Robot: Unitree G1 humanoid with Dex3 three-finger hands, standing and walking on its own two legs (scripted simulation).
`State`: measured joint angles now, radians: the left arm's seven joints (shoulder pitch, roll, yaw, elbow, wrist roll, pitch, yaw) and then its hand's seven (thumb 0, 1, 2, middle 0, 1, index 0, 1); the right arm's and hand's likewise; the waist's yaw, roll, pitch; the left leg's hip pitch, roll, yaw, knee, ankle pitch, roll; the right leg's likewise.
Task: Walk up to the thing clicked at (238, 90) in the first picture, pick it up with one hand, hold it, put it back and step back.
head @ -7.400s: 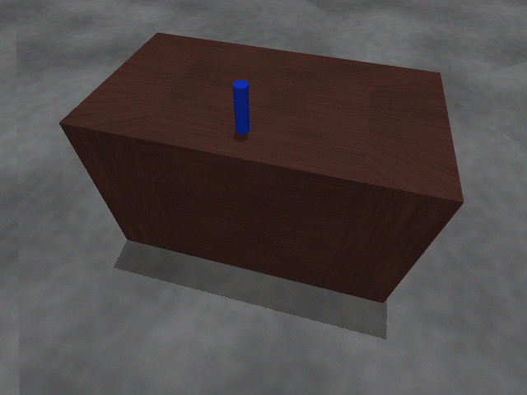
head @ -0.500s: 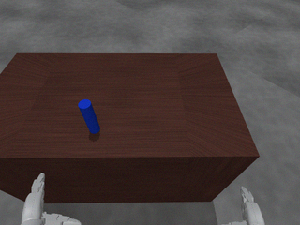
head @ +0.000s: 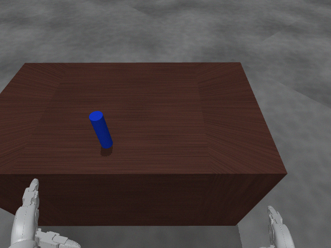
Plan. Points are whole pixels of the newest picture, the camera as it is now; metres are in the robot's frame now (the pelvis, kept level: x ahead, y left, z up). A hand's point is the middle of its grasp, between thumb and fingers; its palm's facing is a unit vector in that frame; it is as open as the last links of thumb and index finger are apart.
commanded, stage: rise first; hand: left
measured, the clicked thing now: (102, 131) +0.46 +0.24 -0.05
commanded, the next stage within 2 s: go down in 0.28 s
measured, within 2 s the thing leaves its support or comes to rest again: neither
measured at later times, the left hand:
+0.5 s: hand (46, 218) +0.17 +0.28 +0.01, palm faces +0.36 -0.87 -0.34, open 17.6 cm
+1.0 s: hand (32, 170) +0.27 +0.35 +0.03, palm faces +0.26 -0.96 -0.10, open 17.4 cm
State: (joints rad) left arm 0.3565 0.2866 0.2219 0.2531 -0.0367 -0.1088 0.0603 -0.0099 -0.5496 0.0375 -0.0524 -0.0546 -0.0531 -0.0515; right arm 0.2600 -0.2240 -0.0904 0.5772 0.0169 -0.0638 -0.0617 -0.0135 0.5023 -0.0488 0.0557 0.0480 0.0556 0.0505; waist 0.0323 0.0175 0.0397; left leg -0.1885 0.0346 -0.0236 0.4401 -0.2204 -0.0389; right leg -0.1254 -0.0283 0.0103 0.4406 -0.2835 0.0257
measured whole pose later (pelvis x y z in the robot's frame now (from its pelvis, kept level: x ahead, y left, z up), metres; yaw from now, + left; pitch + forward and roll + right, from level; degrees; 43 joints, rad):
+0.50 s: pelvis -0.01 +0.00 +0.00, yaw +1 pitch -2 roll +0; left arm 0.36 0.28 0.29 0.19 -0.04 -0.19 0.03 -0.01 -0.59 0.05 -0.06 -0.07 -0.06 -0.07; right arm 0.26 -0.22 -0.10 0.60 0.00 -0.10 -0.05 -0.01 0.49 -0.06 0.05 0.05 0.05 0.05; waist 0.04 0.02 0.04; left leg -0.21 0.04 -0.04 0.47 -0.22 -0.04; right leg -0.15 -0.03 0.00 0.47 -0.28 0.02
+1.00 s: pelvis -0.01 +0.01 -0.02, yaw +0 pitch +5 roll -1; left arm -0.12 0.51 0.54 0.74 -0.24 -0.32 -0.40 -0.01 -0.51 0.07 -0.03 -0.05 -0.04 -0.05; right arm 0.27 -0.23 -0.03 0.54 0.01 -0.12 -0.06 -0.01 0.51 -0.06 0.05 0.05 0.05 0.05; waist -0.02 -0.02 -0.04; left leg -0.45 0.04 -0.03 0.68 -0.31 -0.03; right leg -0.37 -0.02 0.01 0.65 -0.36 0.04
